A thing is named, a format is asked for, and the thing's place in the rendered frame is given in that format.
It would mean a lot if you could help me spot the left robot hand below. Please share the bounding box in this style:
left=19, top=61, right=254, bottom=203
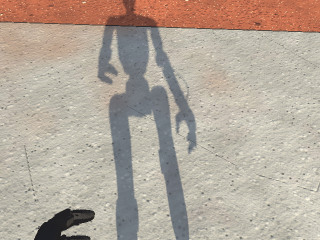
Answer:
left=34, top=208, right=95, bottom=240

